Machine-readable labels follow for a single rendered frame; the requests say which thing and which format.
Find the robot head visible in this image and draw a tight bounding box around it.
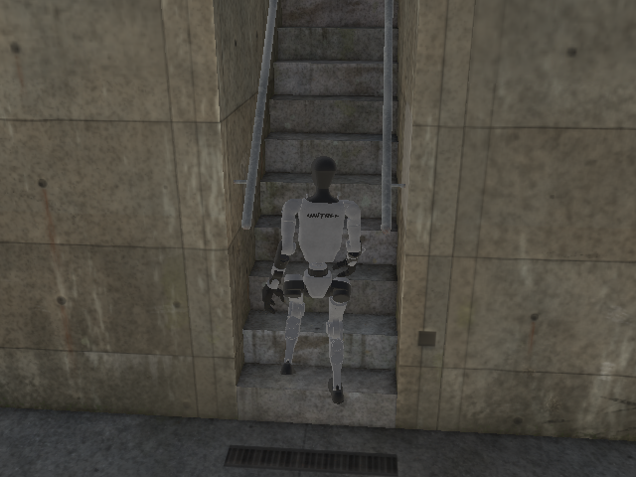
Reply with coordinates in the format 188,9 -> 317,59
305,156 -> 339,204

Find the robot left forearm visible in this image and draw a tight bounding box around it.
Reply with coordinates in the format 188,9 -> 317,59
266,240 -> 289,289

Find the left robot foot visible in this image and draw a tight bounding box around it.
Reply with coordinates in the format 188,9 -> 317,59
280,361 -> 296,375

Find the robot left hand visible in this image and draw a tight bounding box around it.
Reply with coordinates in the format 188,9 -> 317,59
262,284 -> 284,314

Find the robot right hand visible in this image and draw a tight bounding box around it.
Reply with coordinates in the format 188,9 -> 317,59
332,258 -> 357,277

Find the robot right upper arm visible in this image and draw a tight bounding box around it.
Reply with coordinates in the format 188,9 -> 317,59
342,200 -> 361,252

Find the robot left upper arm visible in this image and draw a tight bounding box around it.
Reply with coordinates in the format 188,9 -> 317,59
281,199 -> 302,255

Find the robot right forearm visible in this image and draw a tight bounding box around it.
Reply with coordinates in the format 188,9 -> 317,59
346,240 -> 362,266

